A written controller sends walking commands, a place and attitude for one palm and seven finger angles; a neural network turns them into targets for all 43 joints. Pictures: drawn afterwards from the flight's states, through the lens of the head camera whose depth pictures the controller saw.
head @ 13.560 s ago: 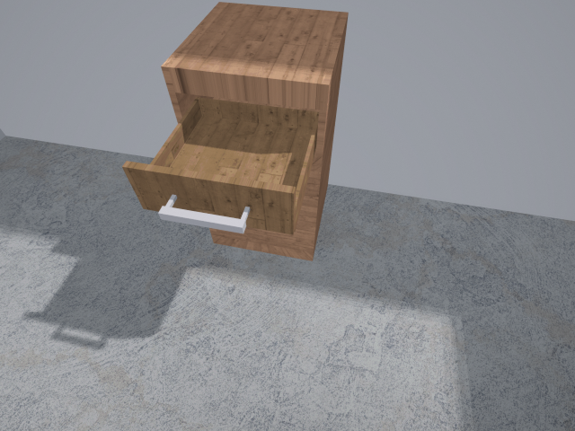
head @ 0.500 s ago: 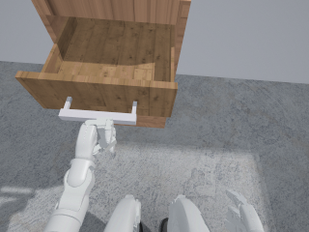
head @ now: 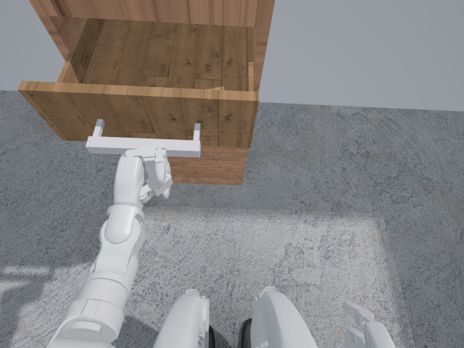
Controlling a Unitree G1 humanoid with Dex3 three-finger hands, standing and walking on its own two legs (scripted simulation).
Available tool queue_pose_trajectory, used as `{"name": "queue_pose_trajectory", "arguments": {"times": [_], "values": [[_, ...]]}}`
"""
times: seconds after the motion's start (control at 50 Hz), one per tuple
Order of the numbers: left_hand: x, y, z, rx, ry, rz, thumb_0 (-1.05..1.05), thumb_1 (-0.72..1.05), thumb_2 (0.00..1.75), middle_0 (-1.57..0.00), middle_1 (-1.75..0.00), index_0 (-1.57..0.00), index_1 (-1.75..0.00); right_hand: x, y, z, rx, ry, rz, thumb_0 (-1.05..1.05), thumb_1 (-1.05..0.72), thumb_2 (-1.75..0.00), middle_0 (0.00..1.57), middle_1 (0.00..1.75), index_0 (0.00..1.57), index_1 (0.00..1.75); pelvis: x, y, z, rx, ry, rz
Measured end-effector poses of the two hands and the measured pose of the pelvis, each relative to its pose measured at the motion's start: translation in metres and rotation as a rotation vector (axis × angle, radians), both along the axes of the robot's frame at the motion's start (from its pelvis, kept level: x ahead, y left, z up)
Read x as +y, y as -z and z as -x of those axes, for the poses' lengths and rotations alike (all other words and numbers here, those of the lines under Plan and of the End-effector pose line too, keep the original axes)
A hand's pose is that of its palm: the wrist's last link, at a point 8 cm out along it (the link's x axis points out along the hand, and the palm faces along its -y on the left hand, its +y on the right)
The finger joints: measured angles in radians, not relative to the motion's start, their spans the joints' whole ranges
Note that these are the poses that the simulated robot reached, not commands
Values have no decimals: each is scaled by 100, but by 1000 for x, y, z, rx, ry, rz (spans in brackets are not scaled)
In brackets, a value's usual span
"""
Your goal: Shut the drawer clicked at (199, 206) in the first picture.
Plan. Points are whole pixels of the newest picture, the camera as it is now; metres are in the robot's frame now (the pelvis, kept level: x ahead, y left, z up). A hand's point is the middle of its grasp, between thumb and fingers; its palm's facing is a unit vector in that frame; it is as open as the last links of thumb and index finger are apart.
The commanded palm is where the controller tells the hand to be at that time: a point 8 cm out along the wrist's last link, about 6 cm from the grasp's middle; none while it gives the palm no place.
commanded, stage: push the drawer shut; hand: left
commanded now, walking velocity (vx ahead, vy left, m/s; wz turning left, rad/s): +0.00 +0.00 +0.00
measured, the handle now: (147, 137) +0.47 +0.16 +0.02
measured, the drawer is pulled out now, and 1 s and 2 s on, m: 0.18 0.05 0.00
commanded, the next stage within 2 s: pull the fist back off the drawer in 1.96 s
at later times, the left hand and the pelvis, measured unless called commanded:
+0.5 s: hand (175, 143) +0.46 +0.10 +0.02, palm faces -0.02 -1.00 -0.05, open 3.2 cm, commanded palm +0.44 +0.15 +0.02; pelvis +0.00 +0.00 +0.00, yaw -1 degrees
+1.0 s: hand (179, 114) +0.53 +0.10 +0.02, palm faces -0.01 -1.00 -0.04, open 3.2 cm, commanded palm +0.51 +0.15 +0.02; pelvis +0.00 +0.00 -0.01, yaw -2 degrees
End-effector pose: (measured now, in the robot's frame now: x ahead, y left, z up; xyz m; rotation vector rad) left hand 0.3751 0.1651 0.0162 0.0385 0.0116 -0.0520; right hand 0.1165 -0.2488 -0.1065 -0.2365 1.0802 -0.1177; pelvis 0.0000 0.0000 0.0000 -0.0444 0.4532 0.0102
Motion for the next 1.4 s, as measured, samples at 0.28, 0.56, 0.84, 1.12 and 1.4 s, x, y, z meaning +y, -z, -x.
{"name": "queue_pose_trajectory", "arguments": {"times": [0.28, 0.56, 0.84, 1.12, 1.4], "values": [[-5, -1, -37, -16, -25, -12, -1, 87, 92, -140, -160, -140, -160, -8, 6, 33, 79, 40, 14, 1, -91, -90, 20, 30, 20, 30, -2, 3, 5, 18, 4, 0], [-8, -2, -74, -14, -41, -12, 1, 87, 91, -140, -160, -140, -160, -13, 9, 67, 173, 82, 17, 0, -91, -90, 20, 30, 20, 30, -5, 4, 4, 42, 14, -4], [-9, -2, -112, -12, -42, -11, 0, 87, 92, -140, -160, -140, -160, -15, 12, 93, 260, 115, 23, 0, -91, -90, 20, 30, 20, 30, -6, 10, 4, 74, 21, 1], [-8, -3, -142, -6, -43, -3, 1, 86, 90, -140, -160, -140, -160, -10, 10, 117, 336, 146, 27, 0, -91, -90, 20, 30, 20, 30, -4, 14, 3, 100, 26, 13], [-9, -3, -173, -5, -43, 0, 1, 85, 91, -140, -160, -140, -160, -4, 8, 144, 411, 174, 45, 0, -91, -90, 20, 30, 20, 30, 0, 21, 6, 133, 26, 34]]}}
